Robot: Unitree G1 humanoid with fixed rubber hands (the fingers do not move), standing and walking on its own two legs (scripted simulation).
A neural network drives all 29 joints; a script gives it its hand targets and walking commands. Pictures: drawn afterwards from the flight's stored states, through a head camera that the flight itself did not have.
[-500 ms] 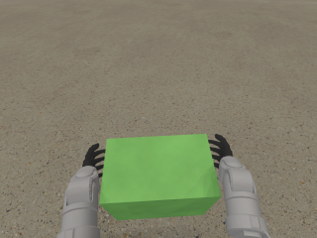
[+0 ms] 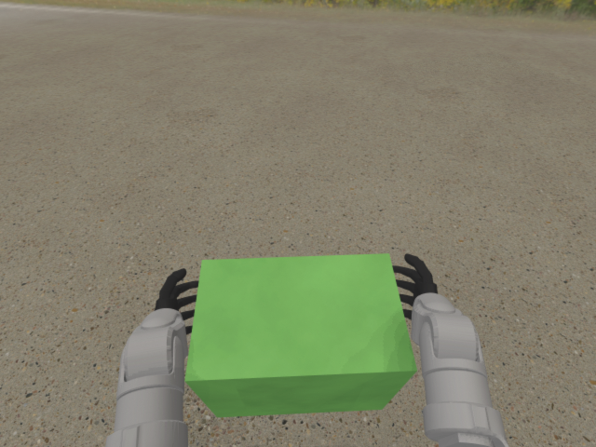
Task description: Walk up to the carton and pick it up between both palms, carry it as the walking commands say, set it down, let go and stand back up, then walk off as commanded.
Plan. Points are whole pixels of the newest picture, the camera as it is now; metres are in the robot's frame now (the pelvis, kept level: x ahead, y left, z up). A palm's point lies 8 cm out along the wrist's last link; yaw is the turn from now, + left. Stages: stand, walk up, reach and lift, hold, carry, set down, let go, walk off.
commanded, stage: carry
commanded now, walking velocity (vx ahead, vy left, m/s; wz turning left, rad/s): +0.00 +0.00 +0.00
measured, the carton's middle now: (298, 340) +0.29 +0.00 -0.02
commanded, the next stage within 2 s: none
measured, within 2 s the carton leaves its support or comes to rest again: neither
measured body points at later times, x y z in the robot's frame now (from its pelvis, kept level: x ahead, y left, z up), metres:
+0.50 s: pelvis +0.00 -0.01 +0.00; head -0.09 -0.02 +0.44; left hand +0.26 +0.16 +0.09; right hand +0.27 -0.20 +0.10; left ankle +0.01 +0.09 -0.73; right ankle +0.05 -0.12 -0.73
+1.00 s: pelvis -0.04 -0.01 -0.01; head -0.16 -0.02 +0.43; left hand +0.20 +0.16 +0.10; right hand +0.21 -0.20 +0.11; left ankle +0.01 +0.09 -0.73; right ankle +0.05 -0.12 -0.73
